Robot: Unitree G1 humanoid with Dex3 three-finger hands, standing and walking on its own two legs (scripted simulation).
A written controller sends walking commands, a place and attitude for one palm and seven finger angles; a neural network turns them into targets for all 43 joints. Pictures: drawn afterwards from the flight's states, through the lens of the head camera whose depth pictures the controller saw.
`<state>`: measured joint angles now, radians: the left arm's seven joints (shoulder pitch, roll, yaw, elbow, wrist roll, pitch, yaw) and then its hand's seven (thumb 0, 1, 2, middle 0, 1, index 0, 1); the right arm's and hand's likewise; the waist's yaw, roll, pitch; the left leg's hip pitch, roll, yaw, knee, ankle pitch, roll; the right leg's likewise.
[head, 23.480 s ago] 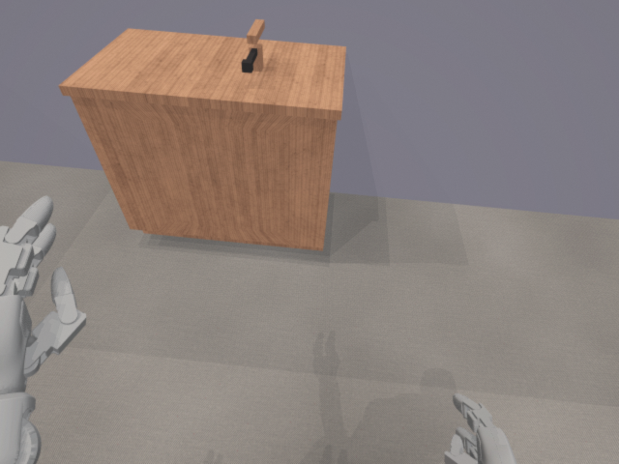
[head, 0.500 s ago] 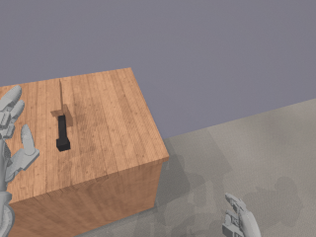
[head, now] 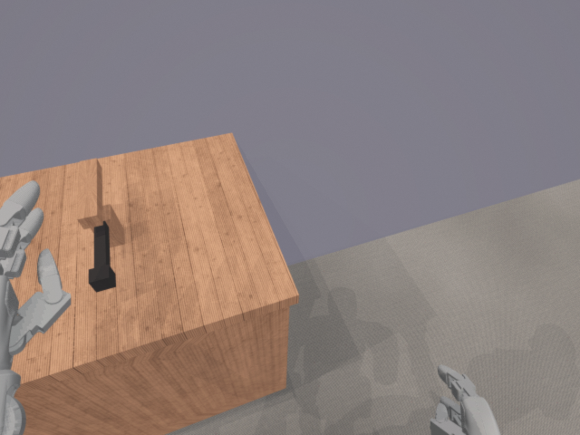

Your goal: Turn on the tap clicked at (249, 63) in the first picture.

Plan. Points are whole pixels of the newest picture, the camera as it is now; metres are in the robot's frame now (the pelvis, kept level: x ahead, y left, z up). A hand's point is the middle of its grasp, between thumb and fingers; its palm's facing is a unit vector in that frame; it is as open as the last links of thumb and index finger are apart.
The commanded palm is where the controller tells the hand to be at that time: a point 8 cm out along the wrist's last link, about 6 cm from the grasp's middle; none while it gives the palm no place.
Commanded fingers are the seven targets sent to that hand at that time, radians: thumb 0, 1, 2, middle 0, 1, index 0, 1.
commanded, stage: come to a stop and stand still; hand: left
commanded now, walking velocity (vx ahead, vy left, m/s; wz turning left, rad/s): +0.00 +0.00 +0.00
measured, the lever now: (102, 278) +0.32 +0.31 +0.01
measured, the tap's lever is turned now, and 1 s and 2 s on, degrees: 0 0 0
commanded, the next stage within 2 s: look again from close up in 0.78 s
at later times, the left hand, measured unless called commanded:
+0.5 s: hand (23, 295) +0.21 +0.28 +0.16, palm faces +0.39 -0.86 -0.34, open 7.5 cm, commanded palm +0.16 +0.32 +0.17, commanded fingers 0.00 0.90 0.90 -0.20 -0.30 -0.20 -0.30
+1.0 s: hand out of the picture +0.23 +0.33 +0.19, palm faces +0.50 -0.77 -0.39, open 7.5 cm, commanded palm +0.14 +0.32 +0.17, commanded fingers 0.00 0.90 0.90 -0.20 -0.30 -0.20 -0.30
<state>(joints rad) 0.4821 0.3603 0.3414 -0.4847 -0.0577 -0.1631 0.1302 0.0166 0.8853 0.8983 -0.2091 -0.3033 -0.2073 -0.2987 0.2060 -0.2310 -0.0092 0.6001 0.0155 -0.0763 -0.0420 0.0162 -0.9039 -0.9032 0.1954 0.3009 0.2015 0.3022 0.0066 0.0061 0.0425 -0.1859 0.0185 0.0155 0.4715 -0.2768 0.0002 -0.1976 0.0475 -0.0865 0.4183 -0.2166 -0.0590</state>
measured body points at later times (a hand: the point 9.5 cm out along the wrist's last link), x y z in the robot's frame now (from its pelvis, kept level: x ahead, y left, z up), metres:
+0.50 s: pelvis +0.00 +0.04 +0.00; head +0.01 +0.06 +0.45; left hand +0.19 +0.33 +0.18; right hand +0.17 -0.19 -0.07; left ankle -0.02 +0.12 -0.74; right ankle +0.01 -0.08 -0.74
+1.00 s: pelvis -0.02 +0.04 +0.00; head +0.01 +0.06 +0.45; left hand +0.20 +0.37 +0.21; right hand +0.16 -0.17 -0.08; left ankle -0.02 +0.12 -0.74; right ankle +0.01 -0.08 -0.74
